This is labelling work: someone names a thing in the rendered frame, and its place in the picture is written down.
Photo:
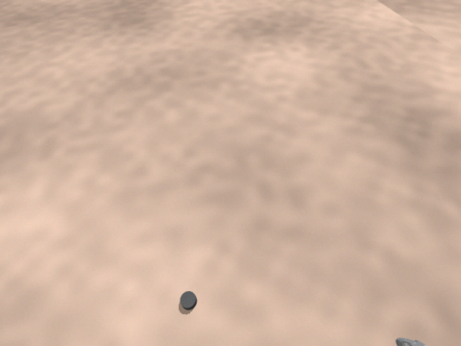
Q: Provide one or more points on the tin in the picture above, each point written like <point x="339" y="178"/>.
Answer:
<point x="188" y="300"/>

